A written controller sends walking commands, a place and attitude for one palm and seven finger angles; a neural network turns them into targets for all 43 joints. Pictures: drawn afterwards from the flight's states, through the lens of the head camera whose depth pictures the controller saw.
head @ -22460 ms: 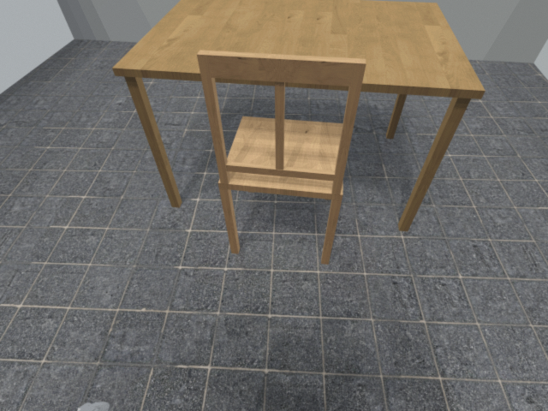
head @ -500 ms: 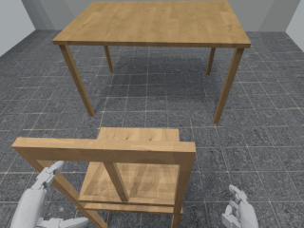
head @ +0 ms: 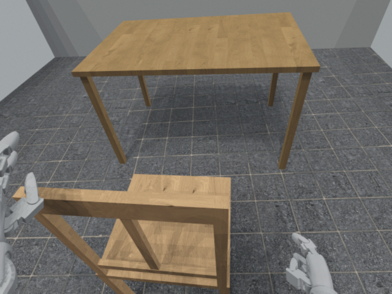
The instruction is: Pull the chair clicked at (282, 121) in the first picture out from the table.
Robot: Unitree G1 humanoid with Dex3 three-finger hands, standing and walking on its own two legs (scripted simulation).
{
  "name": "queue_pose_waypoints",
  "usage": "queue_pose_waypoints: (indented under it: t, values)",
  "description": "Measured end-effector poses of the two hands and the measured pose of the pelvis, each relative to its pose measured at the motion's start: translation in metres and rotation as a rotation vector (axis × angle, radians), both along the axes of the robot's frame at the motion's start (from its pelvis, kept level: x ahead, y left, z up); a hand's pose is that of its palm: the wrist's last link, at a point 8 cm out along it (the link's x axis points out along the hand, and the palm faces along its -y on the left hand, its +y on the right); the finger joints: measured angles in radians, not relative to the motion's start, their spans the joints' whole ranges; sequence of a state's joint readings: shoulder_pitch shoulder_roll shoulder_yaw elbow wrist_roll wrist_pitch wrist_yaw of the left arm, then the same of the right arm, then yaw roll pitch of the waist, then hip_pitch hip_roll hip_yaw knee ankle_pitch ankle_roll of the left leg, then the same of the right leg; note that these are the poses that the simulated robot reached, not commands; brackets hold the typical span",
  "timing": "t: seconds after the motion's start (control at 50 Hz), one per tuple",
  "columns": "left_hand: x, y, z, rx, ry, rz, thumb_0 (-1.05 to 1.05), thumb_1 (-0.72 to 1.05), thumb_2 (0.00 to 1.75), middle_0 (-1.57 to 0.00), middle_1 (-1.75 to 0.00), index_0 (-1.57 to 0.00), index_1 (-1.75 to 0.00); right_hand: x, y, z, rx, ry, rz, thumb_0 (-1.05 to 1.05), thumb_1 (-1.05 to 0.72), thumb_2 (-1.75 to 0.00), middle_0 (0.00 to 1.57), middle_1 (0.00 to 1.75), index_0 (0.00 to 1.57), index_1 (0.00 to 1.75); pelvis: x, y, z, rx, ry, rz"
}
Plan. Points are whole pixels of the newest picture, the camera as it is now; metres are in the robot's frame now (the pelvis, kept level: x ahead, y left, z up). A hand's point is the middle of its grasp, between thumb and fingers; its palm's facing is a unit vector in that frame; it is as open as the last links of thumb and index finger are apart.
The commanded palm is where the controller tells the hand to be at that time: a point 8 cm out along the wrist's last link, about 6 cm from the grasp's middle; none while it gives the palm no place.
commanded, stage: draw the hand back to the body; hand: left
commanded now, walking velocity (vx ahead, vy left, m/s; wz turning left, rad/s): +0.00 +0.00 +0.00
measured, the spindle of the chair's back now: (143, 244) +0.25 +0.18 -0.09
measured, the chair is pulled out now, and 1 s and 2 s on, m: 0.62 0.62 0.62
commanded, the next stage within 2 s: step back with the hand held close in 0.24 s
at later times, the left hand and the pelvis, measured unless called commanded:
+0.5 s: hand (36, 210) +0.19 +0.28 +0.16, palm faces +0.43 -0.76 -0.49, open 7.4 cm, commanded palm +0.13 +0.31 +0.18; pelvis -0.02 +0.02 +0.00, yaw -1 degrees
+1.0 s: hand out of the picture +0.12 +0.29 +0.16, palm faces +0.42 -0.78 -0.47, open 7.4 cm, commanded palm +0.06 +0.33 +0.18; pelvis -0.09 +0.04 +0.00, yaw -1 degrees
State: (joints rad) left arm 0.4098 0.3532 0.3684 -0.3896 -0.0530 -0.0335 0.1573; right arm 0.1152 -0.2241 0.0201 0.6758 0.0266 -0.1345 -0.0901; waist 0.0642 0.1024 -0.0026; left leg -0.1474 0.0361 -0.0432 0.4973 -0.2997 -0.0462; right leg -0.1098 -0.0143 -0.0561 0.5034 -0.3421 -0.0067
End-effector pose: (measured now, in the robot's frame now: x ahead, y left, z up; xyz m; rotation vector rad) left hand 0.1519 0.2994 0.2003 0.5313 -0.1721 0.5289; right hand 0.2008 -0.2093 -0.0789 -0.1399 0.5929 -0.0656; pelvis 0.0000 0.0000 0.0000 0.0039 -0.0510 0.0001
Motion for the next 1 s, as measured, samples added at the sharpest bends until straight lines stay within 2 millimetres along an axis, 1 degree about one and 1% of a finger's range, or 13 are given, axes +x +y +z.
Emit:
queue_pose_waypoints:
  t: [0.06,0.1,0.16,0.22,0.28,0.34,0.38,0.46,0.58,0.66,0.82,0.92,1.0]
  values:
    - [0.006,-0.008,-0.018,-0.041,0.074,-0.048,0.0,0.84,0.87,-0.19,-0.29,-0.22,-0.31,-0.007,-0.01,0.001,-0.008,0.02,-0.04,0.01,-0.91,-0.9,0.21,0.3,0.21,0.3,0.0,-0.001,0.001,-0.001,0.004,-0.011]
    - [0.005,-0.013,-0.025,-0.053,0.108,-0.074,0.01,0.85,0.88,-0.2,-0.3,-0.22,-0.31,-0.013,-0.017,0.0,-0.025,0.036,-0.058,0.01,-0.91,-0.9,0.21,0.3,0.21,0.3,0.0,-0.001,0.001,-0.003,0.003,-0.014]
    - [0.0,-0.015,-0.026,-0.046,0.122,-0.09,0.01,0.87,0.89,-0.21,-0.3,-0.21,-0.31,-0.023,-0.024,-0.002,-0.05,0.063,-0.077,0.01,-0.91,-0.9,0.21,0.3,0.2,0.3,-0.001,-0.001,0.002,-0.006,0.003,-0.016]
    - [-0.004,-0.01,-0.02,-0.023,0.106,-0.076,0.01,0.88,0.89,-0.21,-0.3,-0.21,-0.31,-0.032,-0.026,-0.005,-0.065,0.092,-0.086,0.01,-0.91,-0.9,0.2,0.3,0.2,0.3,-0.002,0.0,0.002,-0.009,0.001,-0.015]
    - [-0.007,-0.003,-0.016,-0.011,0.088,-0.05,0.01,0.88,0.9,-0.21,-0.3,-0.21,-0.31,-0.038,-0.025,-0.009,-0.067,0.113,-0.088,0.01,-0.91,-0.9,0.2,0.3,0.2,0.3,-0.004,0.003,0.002,-0.011,0.0,-0.013]
    - [-0.008,0.002,-0.017,-0.018,0.082,-0.034,0.01,0.88,0.9,-0.21,-0.3,-0.21,-0.31,-0.041,-0.02,-0.011,-0.059,0.121,-0.086,0.01,-0.91,-0.9,0.2,0.3,0.2,0.3,-0.007,0.005,0.002,-0.011,-0.001,-0.013]
    - [-0.008,0.003,-0.018,-0.024,0.082,-0.034,0.01,0.89,0.9,-0.21,-0.3,-0.21,-0.31,-0.042,-0.015,-0.011,-0.054,0.119,-0.081,0.01,-0.91,-0.9,0.2,0.3,0.2,0.3,-0.008,0.007,0.003,-0.01,-0.003,-0.013]
    - [-0.005,0.008,-0.014,-0.005,0.07,-0.059,0.01,0.89,0.9,-0.21,-0.3,-0.21,-0.31,-0.043,-0.008,-0.01,-0.042,0.13,-0.077,0.01,-0.91,-0.9,0.21,0.3,0.2,0.3,-0.013,0.012,0.003,-0.018,0.014,-0.017]
    - [-0.005,0.014,-0.023,0.019,0.154,-0.11,0.01,0.89,0.9,-0.21,-0.3,-0.21,-0.31,-0.056,-0.002,-0.007,-0.04,0.165,-0.122,0.01,-0.91,-0.9,0.21,0.3,0.21,0.3,-0.025,0.024,0.005,-0.012,0.041,-0.034]
    - [-0.014,0.016,-0.026,0.03,0.18,-0.14,0.01,0.89,0.9,-0.21,-0.3,-0.21,-0.31,-0.069,0.001,-0.006,-0.056,0.184,-0.141,0.01,-0.91,-0.9,0.21,0.3,0.2,0.3,-0.035,0.03,0.004,-0.006,0.049,-0.038]
    - [-0.046,0.026,-0.017,0.06,0.108,-0.125,0.01,0.89,0.9,-0.21,-0.31,-0.21,-0.31,-0.094,0.008,-0.004,-0.076,0.178,-0.128,0.01,-0.91,-0.9,0.21,0.3,0.2,0.3,-0.059,0.031,0.001,-0.011,0.048,-0.028]
    - [-0.067,0.027,-0.021,0.031,0.072,-0.103,0.01,0.89,0.9,-0.21,-0.31,-0.21,-0.31,-0.11,0.008,-0.002,-0.088,0.156,-0.118,0.01,-0.91,-0.9,0.21,0.3,0.21,0.3,-0.075,0.032,-0.002,-0.027,0.047,-0.025]
    - [-0.078,0.03,-0.023,0.017,0.039,-0.106,0.01,0.89,0.9,-0.21,-0.31,-0.21,-0.31,-0.125,0.007,-0.002,-0.115,0.15,-0.117,0.01,-0.91,-0.9,0.21,0.3,0.21,0.3,-0.086,0.036,-0.004,-0.035,0.048,-0.02]
